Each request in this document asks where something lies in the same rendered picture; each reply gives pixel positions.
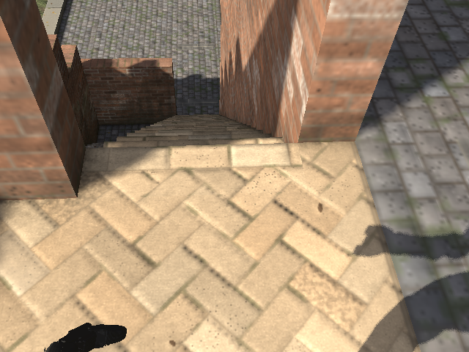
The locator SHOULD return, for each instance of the stairs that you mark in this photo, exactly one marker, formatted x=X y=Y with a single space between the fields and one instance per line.
x=197 y=129

